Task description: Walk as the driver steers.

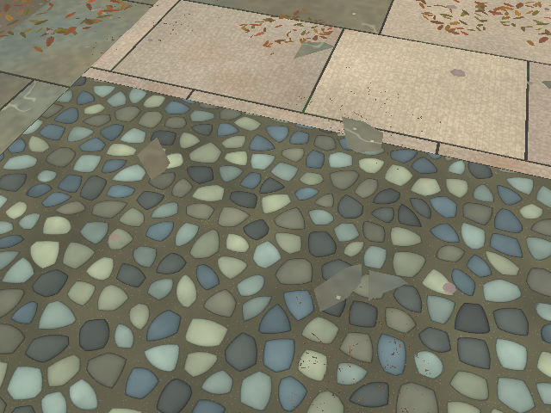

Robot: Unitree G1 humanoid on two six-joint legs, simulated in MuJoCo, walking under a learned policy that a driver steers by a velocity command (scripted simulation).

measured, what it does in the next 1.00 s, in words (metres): walks ahead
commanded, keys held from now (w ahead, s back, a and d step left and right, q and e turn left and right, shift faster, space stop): no key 0.50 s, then w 0.50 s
